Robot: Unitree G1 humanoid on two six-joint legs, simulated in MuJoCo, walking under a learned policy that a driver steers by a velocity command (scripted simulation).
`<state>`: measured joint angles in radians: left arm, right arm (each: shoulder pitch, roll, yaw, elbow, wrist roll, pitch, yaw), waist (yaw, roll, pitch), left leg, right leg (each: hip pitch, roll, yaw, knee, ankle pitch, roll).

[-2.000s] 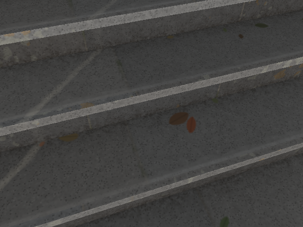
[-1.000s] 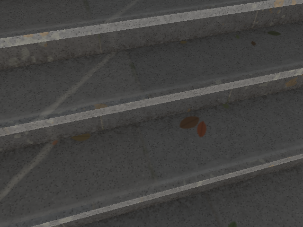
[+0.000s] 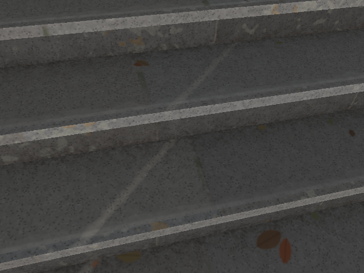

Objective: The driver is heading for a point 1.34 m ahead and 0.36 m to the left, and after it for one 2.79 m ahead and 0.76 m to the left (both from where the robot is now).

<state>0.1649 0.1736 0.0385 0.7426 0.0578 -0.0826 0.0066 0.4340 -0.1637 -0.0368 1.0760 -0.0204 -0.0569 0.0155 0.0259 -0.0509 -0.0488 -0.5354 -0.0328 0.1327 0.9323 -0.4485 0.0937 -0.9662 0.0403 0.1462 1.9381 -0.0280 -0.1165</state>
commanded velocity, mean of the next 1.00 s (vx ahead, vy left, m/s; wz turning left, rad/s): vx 0.50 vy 0.00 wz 0.00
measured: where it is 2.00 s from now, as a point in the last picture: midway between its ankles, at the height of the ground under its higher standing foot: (149, 19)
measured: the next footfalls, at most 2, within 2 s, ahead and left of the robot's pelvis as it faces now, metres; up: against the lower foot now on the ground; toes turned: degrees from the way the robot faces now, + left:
right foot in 0.36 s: +0.38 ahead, -0.06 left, +0.16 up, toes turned -2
left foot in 0.80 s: +0.63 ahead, +0.15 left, +0.31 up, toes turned +3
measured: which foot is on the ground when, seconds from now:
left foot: down 0.00-0.38, up 0.40-0.78, down 0.80-1.00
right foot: up 0.00-0.34, down 0.36-0.84, up 0.86-1.00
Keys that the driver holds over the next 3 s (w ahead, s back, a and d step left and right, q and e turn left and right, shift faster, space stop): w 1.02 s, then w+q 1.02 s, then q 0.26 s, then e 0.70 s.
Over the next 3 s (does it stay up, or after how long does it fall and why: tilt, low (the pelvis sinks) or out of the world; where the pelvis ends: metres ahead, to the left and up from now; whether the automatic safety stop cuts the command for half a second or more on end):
stays up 1.37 0.42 0.82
